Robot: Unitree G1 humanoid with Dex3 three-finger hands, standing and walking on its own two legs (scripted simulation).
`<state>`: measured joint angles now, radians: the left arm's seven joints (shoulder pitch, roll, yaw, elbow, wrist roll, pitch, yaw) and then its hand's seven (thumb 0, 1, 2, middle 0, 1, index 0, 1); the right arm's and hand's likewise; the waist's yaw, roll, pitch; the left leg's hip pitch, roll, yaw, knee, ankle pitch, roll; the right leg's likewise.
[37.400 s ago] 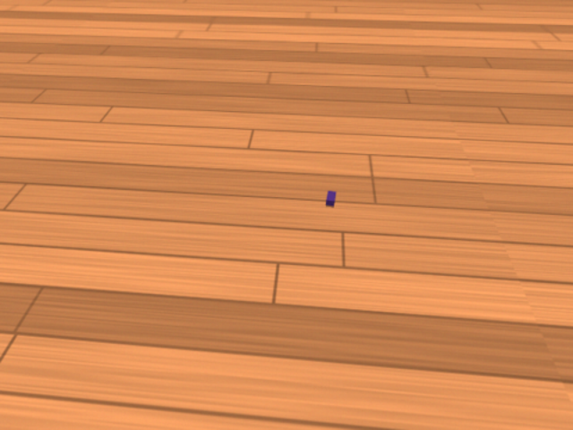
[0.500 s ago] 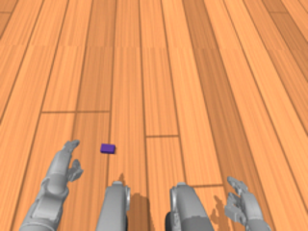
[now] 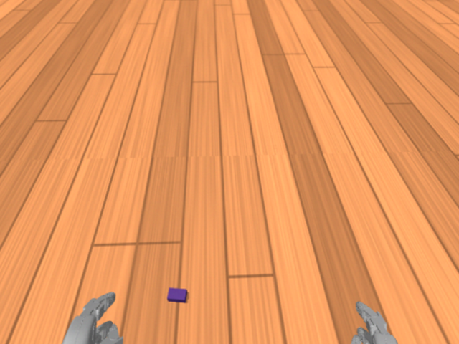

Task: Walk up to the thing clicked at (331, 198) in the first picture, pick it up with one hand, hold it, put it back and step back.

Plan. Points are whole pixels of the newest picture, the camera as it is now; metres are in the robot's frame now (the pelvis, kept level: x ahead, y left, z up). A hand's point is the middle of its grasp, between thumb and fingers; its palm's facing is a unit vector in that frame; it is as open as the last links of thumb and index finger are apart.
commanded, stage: home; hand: left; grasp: from above
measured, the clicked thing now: (177, 295) +0.46 +0.19 -0.69
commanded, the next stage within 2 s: none
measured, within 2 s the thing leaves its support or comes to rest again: rests again in 0.52 s
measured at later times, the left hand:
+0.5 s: hand out of the picture +0.17 +0.17 -0.04, palm faces +0.06 -0.98 -0.21, open 7.4 cm
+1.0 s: hand out of the picture +0.17 +0.17 -0.04, palm faces +0.05 -0.98 -0.21, open 7.4 cm
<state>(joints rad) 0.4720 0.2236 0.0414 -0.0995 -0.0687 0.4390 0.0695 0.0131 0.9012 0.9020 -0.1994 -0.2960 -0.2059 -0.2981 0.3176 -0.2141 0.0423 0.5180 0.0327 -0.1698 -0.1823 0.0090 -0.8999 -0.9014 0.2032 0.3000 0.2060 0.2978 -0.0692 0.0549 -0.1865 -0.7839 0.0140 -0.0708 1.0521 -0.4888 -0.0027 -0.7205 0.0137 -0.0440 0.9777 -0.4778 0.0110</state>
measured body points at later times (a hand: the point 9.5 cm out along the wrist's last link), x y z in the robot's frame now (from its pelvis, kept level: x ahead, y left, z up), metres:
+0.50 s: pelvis +0.01 -0.01 +0.01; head +0.03 +0.00 +0.46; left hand +0.16 +0.23 -0.02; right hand +0.18 -0.25 -0.05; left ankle +0.02 +0.12 -0.67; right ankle +0.00 -0.13 -0.67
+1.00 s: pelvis +0.01 -0.01 +0.01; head +0.02 -0.01 +0.46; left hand +0.16 +0.22 -0.02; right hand +0.17 -0.26 -0.05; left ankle +0.02 +0.12 -0.67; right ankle +0.00 -0.13 -0.67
